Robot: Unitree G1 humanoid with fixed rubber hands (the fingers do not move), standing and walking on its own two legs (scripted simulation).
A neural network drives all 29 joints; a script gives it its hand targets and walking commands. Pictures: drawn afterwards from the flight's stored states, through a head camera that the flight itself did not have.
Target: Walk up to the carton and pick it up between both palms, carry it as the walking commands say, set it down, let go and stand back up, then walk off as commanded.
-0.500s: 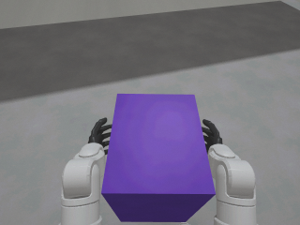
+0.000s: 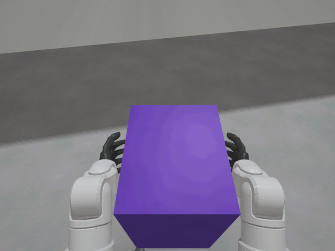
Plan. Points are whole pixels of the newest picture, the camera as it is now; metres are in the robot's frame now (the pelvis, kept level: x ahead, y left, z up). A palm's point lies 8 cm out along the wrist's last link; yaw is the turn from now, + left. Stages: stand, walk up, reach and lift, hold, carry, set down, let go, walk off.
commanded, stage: carry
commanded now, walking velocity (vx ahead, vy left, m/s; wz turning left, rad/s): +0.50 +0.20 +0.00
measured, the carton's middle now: (173, 182) +0.28 +0.00 +0.02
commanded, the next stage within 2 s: none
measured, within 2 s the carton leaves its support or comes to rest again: neither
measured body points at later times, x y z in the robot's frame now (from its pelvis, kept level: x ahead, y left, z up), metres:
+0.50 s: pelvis +0.28 +0.09 +0.00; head +0.28 +0.08 +0.45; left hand +0.58 +0.21 +0.08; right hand +0.57 -0.07 +0.08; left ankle +0.17 +0.15 -0.72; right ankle +0.32 -0.01 -0.74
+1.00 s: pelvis +0.43 +0.15 +0.00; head +0.44 +0.16 +0.45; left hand +0.73 +0.29 +0.07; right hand +0.72 +0.01 +0.07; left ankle +0.39 +0.23 -0.73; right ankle +0.33 +0.00 -0.73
